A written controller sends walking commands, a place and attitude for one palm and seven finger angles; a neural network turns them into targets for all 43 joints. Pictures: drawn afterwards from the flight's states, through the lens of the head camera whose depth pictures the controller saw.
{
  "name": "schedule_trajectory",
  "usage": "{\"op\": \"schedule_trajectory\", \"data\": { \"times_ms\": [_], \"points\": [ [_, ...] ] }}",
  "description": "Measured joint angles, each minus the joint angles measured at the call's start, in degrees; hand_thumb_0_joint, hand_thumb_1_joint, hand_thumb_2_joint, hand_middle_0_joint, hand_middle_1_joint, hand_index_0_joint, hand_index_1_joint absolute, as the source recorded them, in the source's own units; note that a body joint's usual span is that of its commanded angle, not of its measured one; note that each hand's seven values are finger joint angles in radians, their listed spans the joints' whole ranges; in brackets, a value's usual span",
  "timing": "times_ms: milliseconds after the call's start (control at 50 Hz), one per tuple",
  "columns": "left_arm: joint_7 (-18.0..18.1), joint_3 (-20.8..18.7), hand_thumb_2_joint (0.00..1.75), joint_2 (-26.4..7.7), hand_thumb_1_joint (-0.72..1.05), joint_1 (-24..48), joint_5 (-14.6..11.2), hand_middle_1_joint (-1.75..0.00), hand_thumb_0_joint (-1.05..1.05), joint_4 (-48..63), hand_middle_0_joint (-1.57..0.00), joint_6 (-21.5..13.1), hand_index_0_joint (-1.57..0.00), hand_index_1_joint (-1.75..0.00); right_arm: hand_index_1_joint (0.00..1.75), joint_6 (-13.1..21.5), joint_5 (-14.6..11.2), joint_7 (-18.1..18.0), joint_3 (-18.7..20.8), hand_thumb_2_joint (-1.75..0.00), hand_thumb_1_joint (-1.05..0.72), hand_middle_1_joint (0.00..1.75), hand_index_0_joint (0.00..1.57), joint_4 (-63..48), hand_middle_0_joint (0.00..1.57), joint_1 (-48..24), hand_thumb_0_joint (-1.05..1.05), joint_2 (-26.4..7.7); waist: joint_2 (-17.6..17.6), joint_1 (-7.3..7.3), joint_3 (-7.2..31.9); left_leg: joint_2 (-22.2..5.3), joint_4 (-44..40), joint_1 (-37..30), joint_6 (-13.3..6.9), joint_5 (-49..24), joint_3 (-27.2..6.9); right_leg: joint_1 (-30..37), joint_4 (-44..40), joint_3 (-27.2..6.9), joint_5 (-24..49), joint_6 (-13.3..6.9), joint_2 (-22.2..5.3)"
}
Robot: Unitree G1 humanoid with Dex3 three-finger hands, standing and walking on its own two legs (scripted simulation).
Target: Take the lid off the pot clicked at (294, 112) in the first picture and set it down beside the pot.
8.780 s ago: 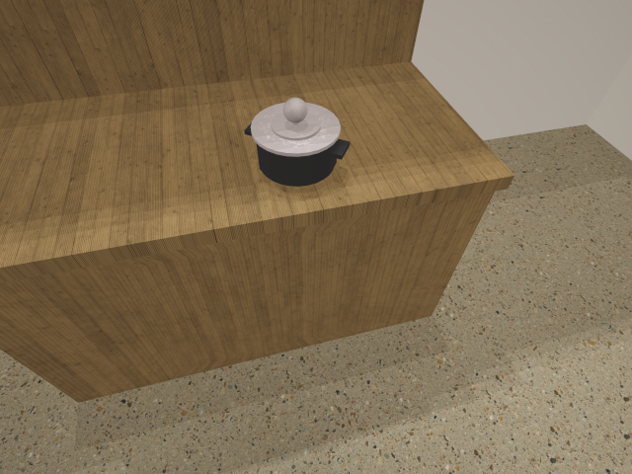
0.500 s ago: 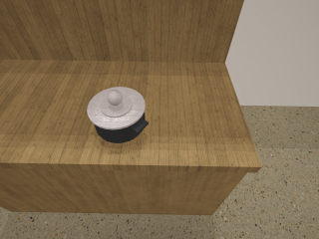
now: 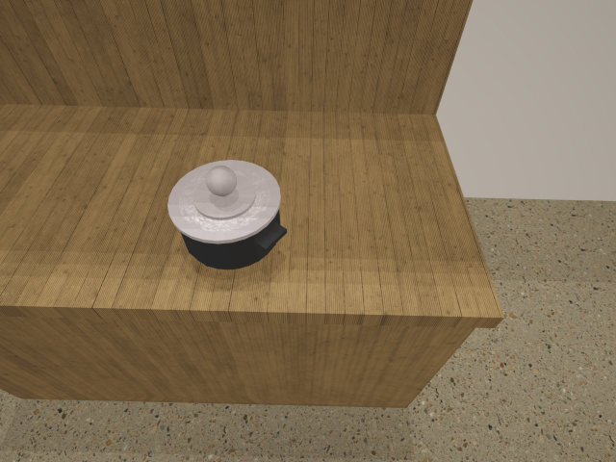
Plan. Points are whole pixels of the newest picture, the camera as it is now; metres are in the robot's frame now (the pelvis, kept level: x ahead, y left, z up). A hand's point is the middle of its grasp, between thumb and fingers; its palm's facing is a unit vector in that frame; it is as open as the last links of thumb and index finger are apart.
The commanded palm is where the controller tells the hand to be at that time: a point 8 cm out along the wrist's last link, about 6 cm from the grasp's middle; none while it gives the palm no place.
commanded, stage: lift the closed hand beside the body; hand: left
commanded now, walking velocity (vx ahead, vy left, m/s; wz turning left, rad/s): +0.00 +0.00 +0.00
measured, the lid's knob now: (221, 180) +0.51 +0.18 +0.05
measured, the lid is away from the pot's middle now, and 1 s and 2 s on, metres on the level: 0.00 0.00 0.00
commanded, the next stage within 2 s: raise the hand higher, near the body in 0.58 s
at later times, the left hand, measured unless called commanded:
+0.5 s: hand out of the picture +0.10 +0.21 -0.05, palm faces +0.31 -0.91 -0.27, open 3.3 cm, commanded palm +0.06 +0.26 -0.02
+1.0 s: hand (98, 441) +0.14 +0.24 +0.01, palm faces +0.28 -0.88 -0.39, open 3.1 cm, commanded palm +0.09 +0.28 +0.05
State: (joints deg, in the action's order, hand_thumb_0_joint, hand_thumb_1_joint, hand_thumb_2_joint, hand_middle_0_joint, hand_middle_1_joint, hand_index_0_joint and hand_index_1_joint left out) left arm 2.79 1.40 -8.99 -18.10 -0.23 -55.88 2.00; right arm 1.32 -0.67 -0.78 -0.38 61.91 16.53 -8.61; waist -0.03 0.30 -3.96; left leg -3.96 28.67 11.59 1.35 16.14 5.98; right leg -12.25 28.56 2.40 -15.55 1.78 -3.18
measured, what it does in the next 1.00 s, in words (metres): stands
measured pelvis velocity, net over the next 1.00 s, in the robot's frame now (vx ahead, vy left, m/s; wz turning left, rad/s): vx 0.01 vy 0.01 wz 0.04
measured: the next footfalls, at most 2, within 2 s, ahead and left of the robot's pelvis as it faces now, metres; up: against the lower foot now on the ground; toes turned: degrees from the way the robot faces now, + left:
none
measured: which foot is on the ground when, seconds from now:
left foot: down 0.00-1.00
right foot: down 0.00-1.00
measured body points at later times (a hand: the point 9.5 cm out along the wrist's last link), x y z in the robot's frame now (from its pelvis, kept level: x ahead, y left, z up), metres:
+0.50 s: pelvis -0.01 +0.00 +0.00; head -0.01 +0.00 +0.45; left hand +0.08 +0.26 -0.03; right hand +0.24 -0.20 -0.04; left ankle -0.01 +0.13 -0.74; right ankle -0.01 -0.14 -0.74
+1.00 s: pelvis +0.01 +0.01 +0.00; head +0.01 +0.00 +0.45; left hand +0.12 +0.29 +0.04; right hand +0.20 -0.20 -0.08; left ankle -0.01 +0.13 -0.74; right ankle -0.01 -0.14 -0.74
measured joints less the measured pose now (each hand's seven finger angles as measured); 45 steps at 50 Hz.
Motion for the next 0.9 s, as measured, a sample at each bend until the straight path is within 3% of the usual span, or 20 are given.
{"op": "schedule_trajectory", "data": {
  "times_ms": [60,140,220,360,520,660,900],
  "points": [
    [3.50,0.74,0.90,-2.30,0.96,-5.87,-1.83,-0.33,0.04,22.09,-0.23,1.84,-0.23,-0.33,0.30,7.44,-2.56,-1.65,-0.31,-0.90,-0.93,0.30,0.20,-4.01,0.20,3.43,0.02,-1.57,-0.65,1.22,1.27,0.88,0.05,-0.19,-0.29,0.05,-0.59,0.28,0.80,0.55,-0.65,0.12,-0.89],
    [5.28,0.67,0.90,-1.41,0.95,-4.73,-0.59,-0.41,0.03,32.69,-0.30,0.27,-0.30,-0.41,0.30,12.15,-2.25,-1.25,0.59,-0.90,-0.93,0.30,0.20,-8.06,0.20,0.65,0.02,-4.77,-2.93,-0.33,4.04,2.07,-0.15,-0.69,-0.95,-0.42,-1.73,1.51,0.46,1.71,-0.64,0.71,-2.07],
    [2.92,-2.00,0.90,1.22,0.94,-4.84,0.17,-0.55,0.02,33.75,-0.43,-1.07,-0.43,-0.55,0.30,10.85,-1.71,0.19,2.21,-0.90,-0.92,0.30,0.19,-15.06,0.20,-5.87,0.02,-4.57,-2.28,-1.41,5.28,2.01,0.58,0.27,-0.90,-0.53,-0.93,-0.47,2.40,0.75,-0.88,0.66,-2.10],
    [2.54,-3.75,0.90,-0.86,0.91,-11.90,-0.63,-0.86,0.01,46.70,-0.71,-3.14,-0.71,-0.86,0.30,12.04,-1.32,-1.25,1.80,-0.90,-0.91,0.30,0.19,-27.93,0.20,-9.06,0.01,-4.60,0.05,2.06,3.31,0.91,1.94,0.51,-0.19,-0.38,-2.70,0.86,2.01,2.50,-0.77,-0.15,-1.03],
    [2.54,-5.37,0.90,-2.22,0.90,-13.71,-0.83,-1.23,0.02,51.52,-1.04,-2.75,-1.05,-1.23,0.30,11.10,-0.16,-2.41,0.23,-0.90,-0.91,0.30,0.20,-30.70,0.20,-9.08,0.01,-3.77,-0.36,3.67,2.26,0.77,2.86,2.11,-0.19,-0.07,-3.92,0.44,1.44,3.69,-0.59,-0.22,-0.84],
    [2.69,-7.51,0.90,-2.83,0.90,-14.16,-0.16,-1.42,0.02,52.56,-1.22,-2.25,-1.22,-1.42,0.30,8.95,0.26,-2.66,-1.01,-0.90,-0.90,0.30,0.20,-27.45,0.20,-5.90,0.01,-1.64,-1.16,2.90,2.28,1.19,3.00,1.93,-0.53,0.75,-3.43,0.35,1.76,3.21,-1.33,0.25,-1.31],
    [2.72,-7.63,0.90,-4.09,0.90,-18.57,0.68,-1.49,0.02,61.47,-1.28,-2.60,-1.29,-1.49,0.30,9.72,0.22,-2.93,0.20,-0.90,-0.90,0.30,0.20,-24.69,0.20,-3.41,0.01,-2.51,-2.12,2.07,2.43,1.66,1.91,0.11,-1.12,1.54,-1.87,1.36,1.02,1.75,-1.70,1.01,-1.75]
  ]
}}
